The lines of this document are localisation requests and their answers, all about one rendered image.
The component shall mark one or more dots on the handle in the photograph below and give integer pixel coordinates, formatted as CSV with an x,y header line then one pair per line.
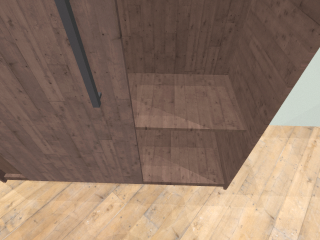
x,y
68,20

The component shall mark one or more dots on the wardrobe door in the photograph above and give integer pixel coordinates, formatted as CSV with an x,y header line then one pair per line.
x,y
6,167
49,129

